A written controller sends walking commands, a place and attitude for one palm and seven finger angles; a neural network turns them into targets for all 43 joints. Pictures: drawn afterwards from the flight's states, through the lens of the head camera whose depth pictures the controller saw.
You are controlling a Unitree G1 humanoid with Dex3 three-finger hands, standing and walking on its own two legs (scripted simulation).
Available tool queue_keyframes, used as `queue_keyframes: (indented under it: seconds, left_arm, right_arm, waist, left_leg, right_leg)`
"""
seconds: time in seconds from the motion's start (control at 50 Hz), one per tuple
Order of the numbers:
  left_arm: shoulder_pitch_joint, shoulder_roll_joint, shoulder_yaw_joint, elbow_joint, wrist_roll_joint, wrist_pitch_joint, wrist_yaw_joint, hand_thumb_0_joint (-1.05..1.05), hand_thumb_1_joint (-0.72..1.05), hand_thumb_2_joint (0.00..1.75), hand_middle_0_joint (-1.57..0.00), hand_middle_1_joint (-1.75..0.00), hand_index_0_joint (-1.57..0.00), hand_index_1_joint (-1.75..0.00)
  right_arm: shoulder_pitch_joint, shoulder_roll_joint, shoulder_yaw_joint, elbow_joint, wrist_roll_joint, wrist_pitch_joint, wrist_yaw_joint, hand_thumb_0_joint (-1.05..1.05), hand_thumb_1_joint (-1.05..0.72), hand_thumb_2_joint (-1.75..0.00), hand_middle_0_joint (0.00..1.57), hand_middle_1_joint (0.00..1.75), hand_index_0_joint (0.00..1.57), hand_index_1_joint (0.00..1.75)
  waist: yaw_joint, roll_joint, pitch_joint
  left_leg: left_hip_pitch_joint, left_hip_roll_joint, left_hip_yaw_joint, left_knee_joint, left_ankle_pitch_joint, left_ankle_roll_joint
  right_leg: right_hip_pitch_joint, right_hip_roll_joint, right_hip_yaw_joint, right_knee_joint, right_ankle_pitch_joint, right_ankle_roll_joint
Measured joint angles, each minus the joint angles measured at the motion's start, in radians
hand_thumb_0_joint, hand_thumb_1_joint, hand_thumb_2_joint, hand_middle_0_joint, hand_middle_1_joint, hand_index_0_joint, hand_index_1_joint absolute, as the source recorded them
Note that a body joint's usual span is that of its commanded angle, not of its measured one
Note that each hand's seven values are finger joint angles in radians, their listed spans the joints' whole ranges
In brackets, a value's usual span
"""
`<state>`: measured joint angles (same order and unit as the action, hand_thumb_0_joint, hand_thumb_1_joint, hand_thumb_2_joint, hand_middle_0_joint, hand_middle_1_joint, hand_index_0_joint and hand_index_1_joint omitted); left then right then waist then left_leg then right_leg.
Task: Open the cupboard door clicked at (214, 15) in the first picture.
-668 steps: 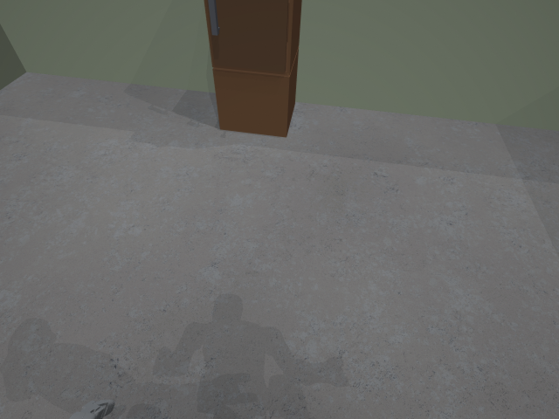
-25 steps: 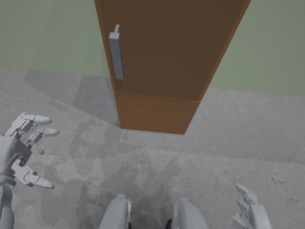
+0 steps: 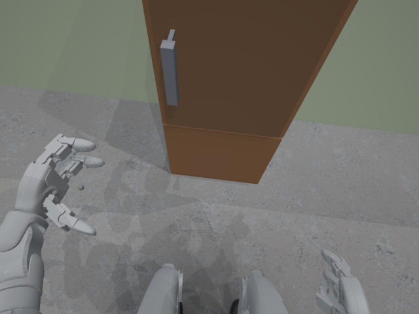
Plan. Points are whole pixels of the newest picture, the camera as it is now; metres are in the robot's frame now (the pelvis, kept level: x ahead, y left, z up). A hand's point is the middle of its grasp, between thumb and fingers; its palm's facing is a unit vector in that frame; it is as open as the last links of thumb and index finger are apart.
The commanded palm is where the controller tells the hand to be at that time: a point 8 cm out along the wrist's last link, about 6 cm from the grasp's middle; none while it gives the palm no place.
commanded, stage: move the hooked fingers beside the handle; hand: left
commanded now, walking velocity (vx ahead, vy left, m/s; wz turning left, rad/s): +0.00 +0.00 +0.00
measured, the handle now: (172, 69) +0.64 +0.13 +0.03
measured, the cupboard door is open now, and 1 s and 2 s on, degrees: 0 0 0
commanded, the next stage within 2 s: none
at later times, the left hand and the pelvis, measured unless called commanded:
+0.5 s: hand (109, 137) +0.42 +0.22 +0.04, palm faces -0.09 -1.00 -0.02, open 13.9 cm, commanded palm +0.41 +0.27 +0.04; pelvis +0.01 +0.00 +0.00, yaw -1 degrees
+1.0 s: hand (133, 99) +0.52 +0.20 +0.04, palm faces -0.07 -1.00 -0.03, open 13.9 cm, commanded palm +0.52 +0.25 +0.04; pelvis +0.00 -0.01 -0.02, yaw -3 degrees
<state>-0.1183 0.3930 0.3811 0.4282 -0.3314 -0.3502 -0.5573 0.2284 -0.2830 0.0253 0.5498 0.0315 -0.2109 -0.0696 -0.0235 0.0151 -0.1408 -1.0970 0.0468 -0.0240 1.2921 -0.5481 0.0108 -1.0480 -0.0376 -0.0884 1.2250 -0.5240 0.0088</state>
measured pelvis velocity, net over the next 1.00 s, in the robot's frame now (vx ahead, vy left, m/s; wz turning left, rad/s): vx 0.00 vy -0.01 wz -0.05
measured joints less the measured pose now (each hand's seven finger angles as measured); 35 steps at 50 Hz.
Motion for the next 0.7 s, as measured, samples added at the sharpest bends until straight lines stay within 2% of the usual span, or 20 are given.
queue_keyframes:
  seconds: [0.1,0.22,0.42,0.54,0.7]
  left_arm:
    - [-0.083,0.007,-0.013,0.043,0.047,0.028,0.046,-0.01,-0.5,0.3,-0.31,-1.2,-0.3,-1.2]
    - [-0.158,0.03,0.026,0.119,0.063,0.019,0.099,-0.01,-0.49,0.3,-0.31,-1.2,-0.3,-1.2]
    - [-0.297,0.058,0.029,0.299,0.091,-0.016,0.075,-0.01,-0.49,0.3,-0.3,-1.2,-0.3,-1.2]
    - [-0.405,0.066,0.048,0.377,0.123,-0.042,0.094,-0.01,-0.49,0.3,-0.3,-1.2,-0.3,-1.2]
    - [-0.539,0.115,0.061,0.514,0.166,-0.041,0.123,-0.01,-0.49,0.3,-0.3,-1.2,-0.3,-1.2]
  right_arm:
    - [-0.002,0.011,0.004,-0.004,-0.004,0.021,0.003,0.01,-0.9,-0.89,0.2,0.3,0.2,0.3]
    - [0.025,0.018,0.006,0.002,-0.008,0.054,0.013,0.01,-0.9,-0.89,0.2,0.3,0.2,0.3]
    - [0.063,0.002,-0.007,0.057,-0.009,0.093,0.02,0.01,-0.9,-0.89,0.2,0.3,0.2,0.3]
    - [0.057,0.004,-0.012,0.073,-0.016,0.11,0.022,0.01,-0.9,-0.89,0.2,0.3,0.2,0.3]
    - [0.068,0.007,-0.005,0.067,-0.021,0.148,0.036,0.01,-0.9,-0.89,0.2,0.3,0.2,0.3]
  waist:
    - [-0.026,-0.005,0.006]
    - [-0.044,-0.005,0.004]
    - [-0.053,-0.001,0.002]
    - [-0.075,-0.006,0.01]
    - [-0.099,0.001,0.011]
  left_leg:
    - [-0.001,0.003,0.011,-0.013,0.006,0.001]
    - [0.002,0.01,0.022,-0.034,0.011,0.0]
    - [-0.021,0.012,0.02,-0.029,0.005,-0.002]
    - [-0.043,0.017,0.021,-0.019,0.003,-0.004]
    - [-0.072,0.022,0.024,-0.01,0.003,-0.006]
  right_leg:
    - [-0.009,0.003,0.011,-0.009,0.009,0.001]
    - [-0.013,0.01,0.021,-0.027,0.017,0.001]
    - [-0.037,0.012,0.02,-0.021,0.01,-0.001]
    - [-0.062,0.017,0.022,-0.01,0.01,-0.003]
    - [-0.094,0.022,0.026,0.0,0.012,-0.006]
